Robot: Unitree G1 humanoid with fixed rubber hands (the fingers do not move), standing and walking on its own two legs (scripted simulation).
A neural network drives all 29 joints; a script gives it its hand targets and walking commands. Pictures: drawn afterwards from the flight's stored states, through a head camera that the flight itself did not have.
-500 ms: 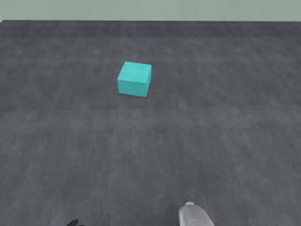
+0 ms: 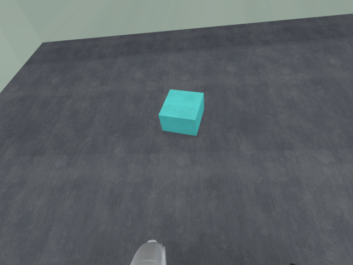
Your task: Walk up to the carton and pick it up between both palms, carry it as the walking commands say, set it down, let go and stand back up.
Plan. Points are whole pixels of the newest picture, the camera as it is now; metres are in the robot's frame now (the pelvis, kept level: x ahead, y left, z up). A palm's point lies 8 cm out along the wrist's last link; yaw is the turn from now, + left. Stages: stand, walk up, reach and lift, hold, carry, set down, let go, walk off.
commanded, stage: walk up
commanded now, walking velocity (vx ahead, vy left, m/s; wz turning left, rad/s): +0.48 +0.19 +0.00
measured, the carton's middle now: (182, 111) +1.21 +0.09 -0.70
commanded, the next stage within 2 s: none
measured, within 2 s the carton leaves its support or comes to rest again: neither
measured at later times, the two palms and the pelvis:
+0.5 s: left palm (88, 203) +0.31 +0.33 -0.15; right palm (267, 232) +0.22 -0.17 -0.11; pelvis +0.25 +0.08 +0.00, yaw +1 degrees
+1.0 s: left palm (116, 147) +0.50 +0.27 -0.11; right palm (262, 135) +0.54 -0.24 -0.16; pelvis +0.50 +0.00 +0.00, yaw +1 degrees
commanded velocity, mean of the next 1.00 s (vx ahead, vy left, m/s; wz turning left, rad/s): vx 0.49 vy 0.00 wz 0.00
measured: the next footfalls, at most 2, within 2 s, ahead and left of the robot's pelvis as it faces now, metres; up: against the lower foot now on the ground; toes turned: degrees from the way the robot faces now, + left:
left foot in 0.24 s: +0.27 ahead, +0.18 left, +0.00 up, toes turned +10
right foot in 0.78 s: +0.57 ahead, -0.09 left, +0.00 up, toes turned -9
